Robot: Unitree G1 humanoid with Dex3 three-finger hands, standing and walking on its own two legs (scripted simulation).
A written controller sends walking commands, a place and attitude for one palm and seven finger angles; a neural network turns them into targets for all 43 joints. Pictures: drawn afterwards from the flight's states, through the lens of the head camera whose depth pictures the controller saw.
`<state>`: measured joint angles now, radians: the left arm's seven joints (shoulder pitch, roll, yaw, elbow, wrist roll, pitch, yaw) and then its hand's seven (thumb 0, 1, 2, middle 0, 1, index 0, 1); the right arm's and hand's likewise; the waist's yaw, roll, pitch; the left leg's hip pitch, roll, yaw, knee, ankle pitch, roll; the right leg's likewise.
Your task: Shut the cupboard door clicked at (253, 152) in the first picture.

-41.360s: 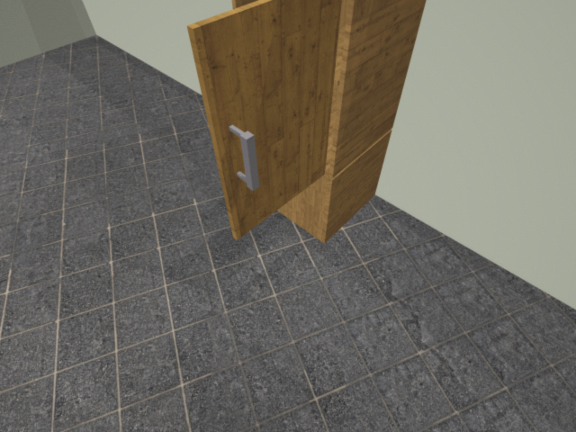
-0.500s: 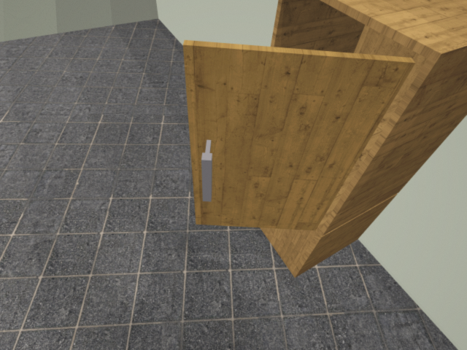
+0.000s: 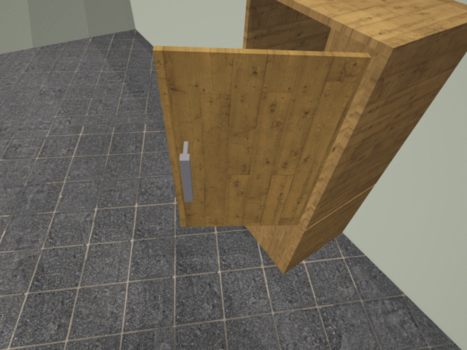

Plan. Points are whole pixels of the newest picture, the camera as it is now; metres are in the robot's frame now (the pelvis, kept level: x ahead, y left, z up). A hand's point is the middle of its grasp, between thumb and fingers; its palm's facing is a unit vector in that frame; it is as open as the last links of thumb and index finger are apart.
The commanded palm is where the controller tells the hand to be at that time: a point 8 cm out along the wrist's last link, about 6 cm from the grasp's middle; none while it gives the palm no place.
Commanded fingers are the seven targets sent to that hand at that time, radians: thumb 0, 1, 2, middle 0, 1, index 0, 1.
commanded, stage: look again from close up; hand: left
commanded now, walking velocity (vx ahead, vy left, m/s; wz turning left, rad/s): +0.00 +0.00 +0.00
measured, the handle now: (187, 172) +0.51 +0.13 -0.05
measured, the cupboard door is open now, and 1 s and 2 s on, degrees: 59 59 59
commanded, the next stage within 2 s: shuffle to correct the standing spot in 0.48 s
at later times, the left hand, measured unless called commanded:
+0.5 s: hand out of the picture +0.05 +0.21 -0.18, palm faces -0.01 -0.97 -0.24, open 7.4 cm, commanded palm none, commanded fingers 0.00 0.90 0.90 -0.20 -0.30 -0.20 -0.30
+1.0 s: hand out of the picture +0.00 +0.16 -0.19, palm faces +0.06 -0.98 -0.19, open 7.4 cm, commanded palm none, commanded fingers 0.00 0.90 0.90 -0.20 -0.30 -0.20 -0.30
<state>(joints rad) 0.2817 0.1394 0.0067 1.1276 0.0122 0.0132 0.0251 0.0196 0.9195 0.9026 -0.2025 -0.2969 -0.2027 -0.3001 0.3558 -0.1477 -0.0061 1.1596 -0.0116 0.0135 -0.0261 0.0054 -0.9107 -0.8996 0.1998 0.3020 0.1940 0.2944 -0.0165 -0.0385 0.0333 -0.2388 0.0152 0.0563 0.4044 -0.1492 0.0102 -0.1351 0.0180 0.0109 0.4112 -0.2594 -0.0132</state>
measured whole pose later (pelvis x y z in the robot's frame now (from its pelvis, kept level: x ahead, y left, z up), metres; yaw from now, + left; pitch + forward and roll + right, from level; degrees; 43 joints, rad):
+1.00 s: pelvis +0.05 -0.01 -0.01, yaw +3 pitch +1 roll -1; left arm 0.37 0.18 0.01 1.06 0.03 0.00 0.02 0.01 0.90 0.90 -0.20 -0.30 -0.20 -0.30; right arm 0.25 -0.16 -0.01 1.08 -0.02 0.01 -0.03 0.01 -0.91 -0.90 0.20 0.30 0.20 0.29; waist 0.01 -0.01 0.01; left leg -0.32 0.04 0.02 0.62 -0.32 0.01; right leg -0.14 0.04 -0.04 0.52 -0.39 -0.04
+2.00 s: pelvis +0.08 -0.10 -0.01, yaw +3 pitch -1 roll +0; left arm 0.28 0.16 0.00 1.02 0.02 -0.01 0.06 0.01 0.91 0.90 -0.20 -0.30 -0.20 -0.30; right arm 0.18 -0.18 -0.02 1.00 -0.01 0.02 -0.02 0.00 -0.93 -0.90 0.20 0.30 0.20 0.29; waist 0.01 0.01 0.06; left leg -0.25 0.02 0.12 0.56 -0.30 0.03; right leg -0.23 0.01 -0.12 0.53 -0.29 -0.05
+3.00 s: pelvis +0.07 -0.04 +0.00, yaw +3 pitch -1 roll -1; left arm 0.32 0.13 -0.02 1.10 0.02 -0.01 0.04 0.01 0.90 0.90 -0.20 -0.30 -0.20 -0.30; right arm 0.28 -0.14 0.01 1.13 -0.01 -0.03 -0.02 0.01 -0.92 -0.90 0.20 0.30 0.20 0.29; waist 0.01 -0.03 0.03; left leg -0.17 -0.06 0.15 0.40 -0.22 0.12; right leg -0.18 -0.06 -0.09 0.42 -0.22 0.03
